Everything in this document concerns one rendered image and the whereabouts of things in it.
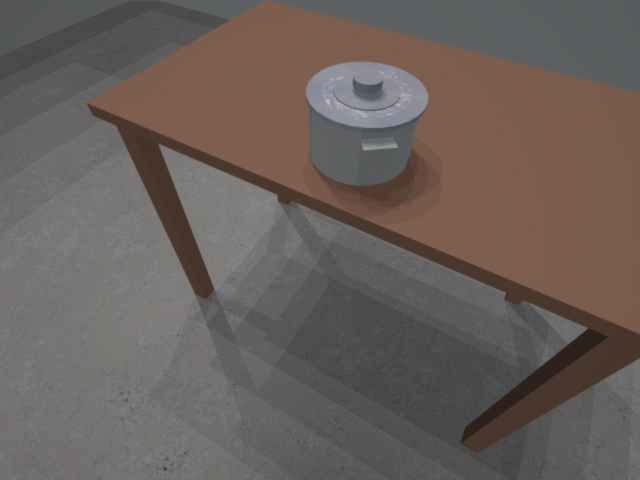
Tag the pot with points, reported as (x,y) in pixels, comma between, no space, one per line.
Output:
(359,158)

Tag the knob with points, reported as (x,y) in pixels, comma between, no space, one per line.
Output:
(367,81)

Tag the table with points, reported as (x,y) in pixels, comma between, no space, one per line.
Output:
(524,179)

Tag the lid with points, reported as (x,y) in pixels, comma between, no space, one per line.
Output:
(331,96)

